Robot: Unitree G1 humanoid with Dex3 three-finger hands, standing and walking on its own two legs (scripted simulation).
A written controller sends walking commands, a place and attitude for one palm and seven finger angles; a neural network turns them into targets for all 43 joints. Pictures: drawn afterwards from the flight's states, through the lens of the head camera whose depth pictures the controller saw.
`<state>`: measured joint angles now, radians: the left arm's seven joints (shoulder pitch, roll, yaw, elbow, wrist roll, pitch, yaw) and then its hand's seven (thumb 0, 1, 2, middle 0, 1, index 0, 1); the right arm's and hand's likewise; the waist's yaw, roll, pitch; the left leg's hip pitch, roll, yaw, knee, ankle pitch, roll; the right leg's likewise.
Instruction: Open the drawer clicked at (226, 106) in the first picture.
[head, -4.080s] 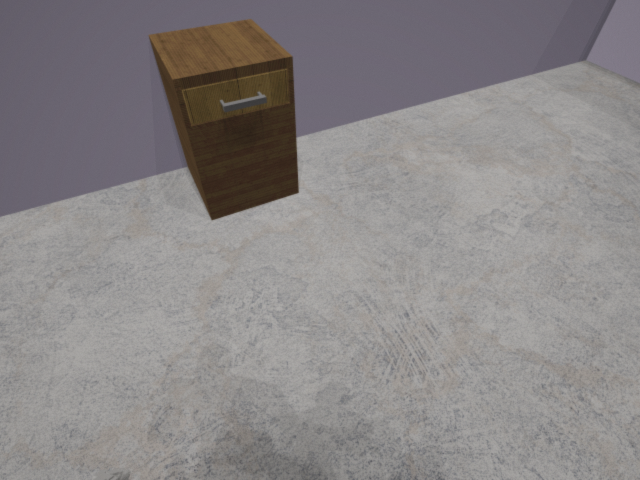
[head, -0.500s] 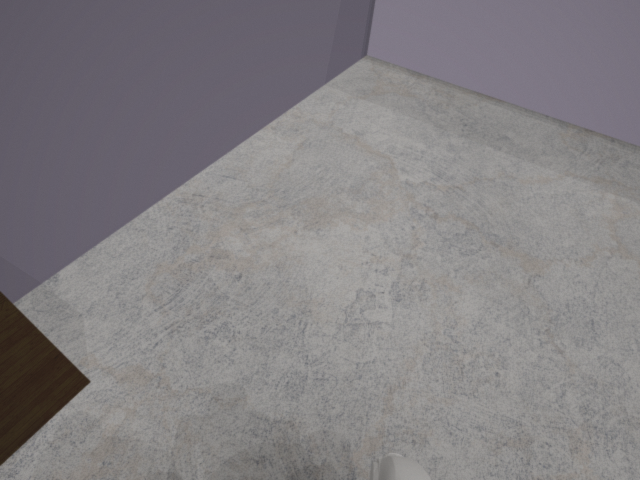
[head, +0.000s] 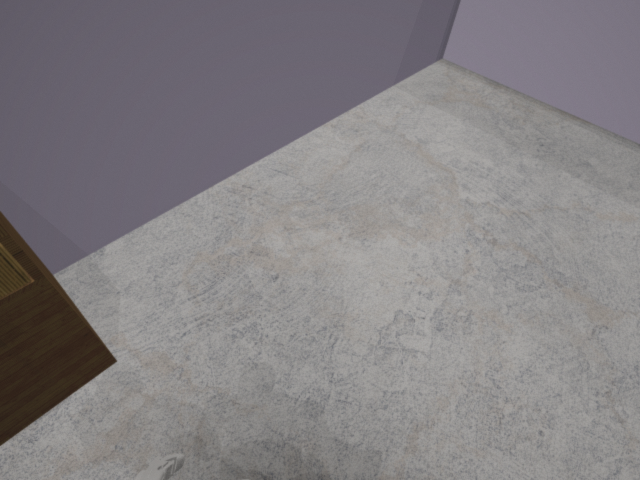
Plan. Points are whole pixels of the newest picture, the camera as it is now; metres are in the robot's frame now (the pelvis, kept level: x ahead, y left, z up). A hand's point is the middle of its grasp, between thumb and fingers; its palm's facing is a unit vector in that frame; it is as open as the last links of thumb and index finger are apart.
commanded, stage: turn to face it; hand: left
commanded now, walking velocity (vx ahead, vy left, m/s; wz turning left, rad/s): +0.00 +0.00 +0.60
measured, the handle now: out of the picture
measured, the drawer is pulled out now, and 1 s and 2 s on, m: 0.00 0.00 0.00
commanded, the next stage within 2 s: take the last steps up to it in 1.32 s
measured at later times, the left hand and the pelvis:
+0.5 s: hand out of the picture +0.06 +0.19 -0.13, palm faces +0.28 -0.91 -0.31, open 7.4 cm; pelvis +0.02 -0.04 +0.01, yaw +17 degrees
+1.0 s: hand out of the picture -0.10 +0.19 -0.17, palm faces +0.58 -0.77 -0.26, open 7.4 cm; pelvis +0.00 -0.01 +0.01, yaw +34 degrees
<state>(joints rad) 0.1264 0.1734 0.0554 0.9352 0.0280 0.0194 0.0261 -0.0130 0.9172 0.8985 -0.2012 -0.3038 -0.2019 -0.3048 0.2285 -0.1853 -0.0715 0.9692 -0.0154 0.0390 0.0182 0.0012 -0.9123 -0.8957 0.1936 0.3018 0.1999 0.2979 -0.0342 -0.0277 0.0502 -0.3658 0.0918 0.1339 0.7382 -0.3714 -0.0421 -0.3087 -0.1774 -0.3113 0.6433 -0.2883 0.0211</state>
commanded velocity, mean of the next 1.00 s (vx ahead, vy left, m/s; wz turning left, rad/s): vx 0.00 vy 0.00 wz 0.55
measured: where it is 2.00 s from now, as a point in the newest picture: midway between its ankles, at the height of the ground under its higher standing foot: outside the picture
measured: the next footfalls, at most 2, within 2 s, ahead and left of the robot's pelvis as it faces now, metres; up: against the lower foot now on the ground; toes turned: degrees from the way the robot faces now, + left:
left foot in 0.02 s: +0.07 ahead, +0.11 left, +0.00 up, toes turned +9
right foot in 0.44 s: +0.08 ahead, -0.13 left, +0.00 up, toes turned +11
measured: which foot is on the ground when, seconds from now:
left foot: up 0.00-0.00, down 0.02-0.44, up 0.46-0.86, down 0.88-1.00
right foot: down 0.00-0.02, up 0.04-0.42, down 0.44-0.88, up 0.90-1.00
